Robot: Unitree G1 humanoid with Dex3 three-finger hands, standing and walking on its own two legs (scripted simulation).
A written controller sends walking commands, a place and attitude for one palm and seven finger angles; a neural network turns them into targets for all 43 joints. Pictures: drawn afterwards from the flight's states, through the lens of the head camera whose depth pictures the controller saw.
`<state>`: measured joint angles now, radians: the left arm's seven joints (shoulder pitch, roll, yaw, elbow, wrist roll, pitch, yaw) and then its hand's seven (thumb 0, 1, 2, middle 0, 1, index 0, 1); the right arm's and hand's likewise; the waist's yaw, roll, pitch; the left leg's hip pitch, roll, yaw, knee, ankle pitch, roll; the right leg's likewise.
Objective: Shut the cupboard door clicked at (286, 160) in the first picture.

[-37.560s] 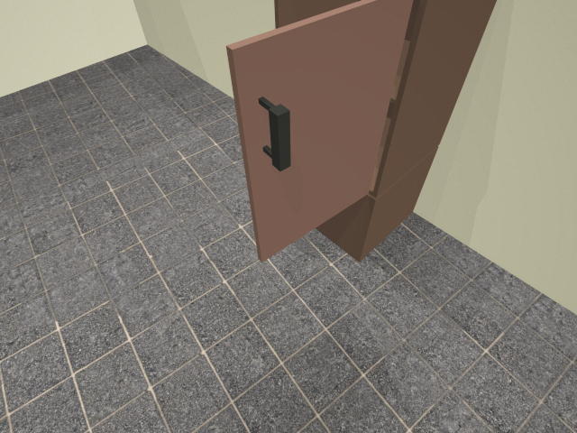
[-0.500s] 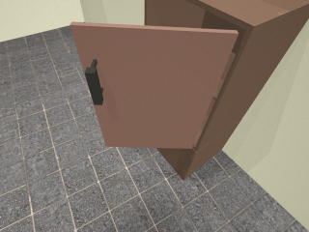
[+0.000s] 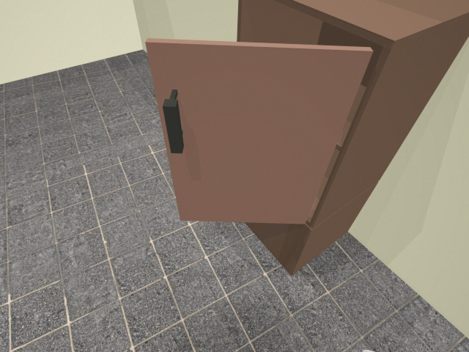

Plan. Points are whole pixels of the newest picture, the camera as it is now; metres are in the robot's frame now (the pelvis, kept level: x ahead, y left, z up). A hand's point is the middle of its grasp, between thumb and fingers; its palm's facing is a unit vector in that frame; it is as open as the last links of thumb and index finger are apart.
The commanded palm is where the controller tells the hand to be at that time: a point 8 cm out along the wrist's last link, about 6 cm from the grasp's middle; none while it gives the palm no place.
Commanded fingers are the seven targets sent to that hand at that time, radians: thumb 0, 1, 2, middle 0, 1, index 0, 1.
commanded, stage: shuffle to correct the standing spot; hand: left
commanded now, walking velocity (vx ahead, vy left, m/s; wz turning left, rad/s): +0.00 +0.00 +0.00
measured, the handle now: (175, 121) +0.54 +0.18 +0.10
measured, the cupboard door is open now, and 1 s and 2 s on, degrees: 53 53 53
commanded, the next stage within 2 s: come to a stop and stand still in 0.82 s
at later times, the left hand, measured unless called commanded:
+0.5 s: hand out of the picture -0.05 +0.15 -0.18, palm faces +0.05 -0.99 -0.14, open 7.4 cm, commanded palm none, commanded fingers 0.00 0.90 0.90 -0.20 -0.30 -0.20 -0.30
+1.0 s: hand out of the picture +0.09 +0.13 -0.17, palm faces +0.10 -0.98 -0.15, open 7.3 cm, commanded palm none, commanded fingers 0.00 0.90 0.90 -0.20 -0.30 -0.20 -0.30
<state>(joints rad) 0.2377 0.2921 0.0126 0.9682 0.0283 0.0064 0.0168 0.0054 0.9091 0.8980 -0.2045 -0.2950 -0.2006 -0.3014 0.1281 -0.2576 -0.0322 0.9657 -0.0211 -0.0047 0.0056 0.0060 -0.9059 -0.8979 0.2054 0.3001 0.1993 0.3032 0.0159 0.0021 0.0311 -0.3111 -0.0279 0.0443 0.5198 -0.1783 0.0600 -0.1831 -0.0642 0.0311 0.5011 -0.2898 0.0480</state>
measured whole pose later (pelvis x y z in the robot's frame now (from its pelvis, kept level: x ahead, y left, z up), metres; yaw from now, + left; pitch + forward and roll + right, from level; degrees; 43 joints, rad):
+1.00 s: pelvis +0.09 -0.03 +0.00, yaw +3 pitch +0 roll -1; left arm 0.33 0.12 0.04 1.04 0.03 -0.03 0.02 0.01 0.92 0.90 -0.20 -0.29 -0.20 -0.30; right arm 0.29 -0.17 -0.07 1.05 -0.03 -0.01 0.00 0.01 -0.91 -0.90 0.20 0.30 0.19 0.30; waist -0.01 0.00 0.00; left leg -0.42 0.06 0.10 0.79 -0.34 0.01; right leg -0.17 -0.04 -0.12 0.46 -0.28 0.00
